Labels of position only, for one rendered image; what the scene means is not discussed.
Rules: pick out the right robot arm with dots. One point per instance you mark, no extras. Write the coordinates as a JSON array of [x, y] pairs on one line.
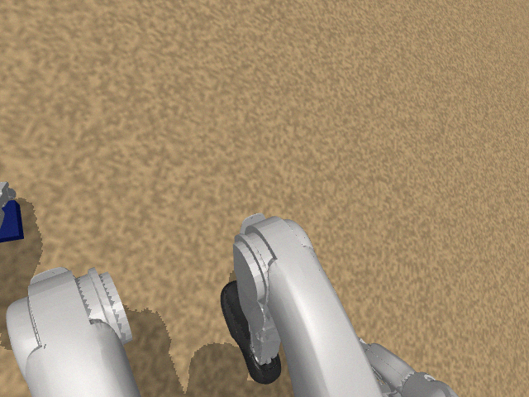
[[422, 384]]

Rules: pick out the right robot foot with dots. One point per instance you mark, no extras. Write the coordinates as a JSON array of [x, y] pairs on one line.
[[239, 330]]

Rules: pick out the right robot hand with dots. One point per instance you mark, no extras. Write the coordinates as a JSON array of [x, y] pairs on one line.
[[391, 371]]

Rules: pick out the small box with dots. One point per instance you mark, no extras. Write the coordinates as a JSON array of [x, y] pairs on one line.
[[11, 228]]

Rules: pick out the left robot hand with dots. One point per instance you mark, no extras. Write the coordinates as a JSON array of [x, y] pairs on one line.
[[5, 195]]

